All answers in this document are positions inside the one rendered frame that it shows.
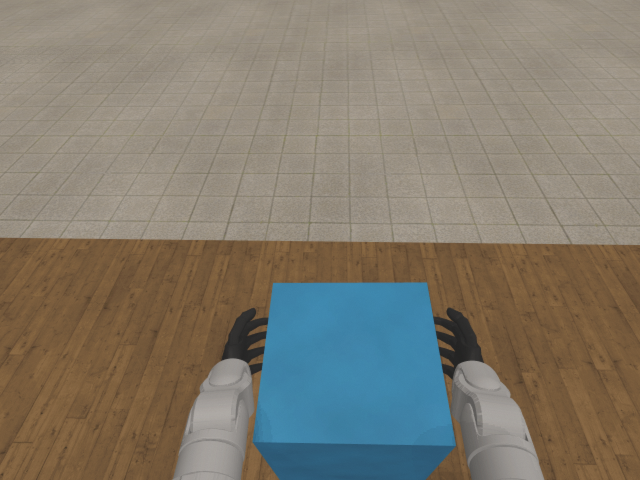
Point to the robot right hand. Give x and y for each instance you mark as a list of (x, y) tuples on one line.
[(464, 343)]

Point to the robot right forearm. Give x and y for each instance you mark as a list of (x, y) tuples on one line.
[(497, 442)]

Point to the carton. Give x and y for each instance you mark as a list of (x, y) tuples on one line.
[(352, 385)]

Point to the robot left hand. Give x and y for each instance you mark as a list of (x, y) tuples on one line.
[(238, 341)]

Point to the robot left forearm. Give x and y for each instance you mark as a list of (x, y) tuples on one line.
[(214, 441)]

